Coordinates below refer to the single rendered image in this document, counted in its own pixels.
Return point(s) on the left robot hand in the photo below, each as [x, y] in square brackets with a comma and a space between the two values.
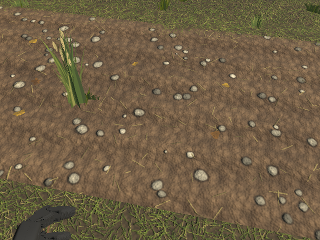
[42, 218]

